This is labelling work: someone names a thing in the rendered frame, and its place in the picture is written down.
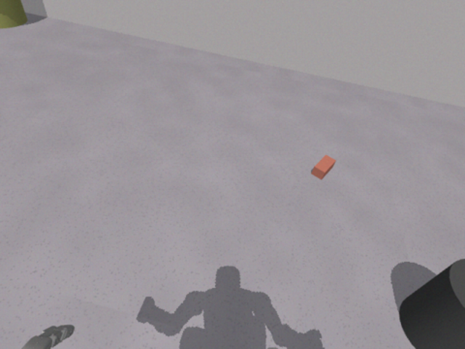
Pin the left robot hand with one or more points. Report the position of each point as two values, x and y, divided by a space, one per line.
50 337

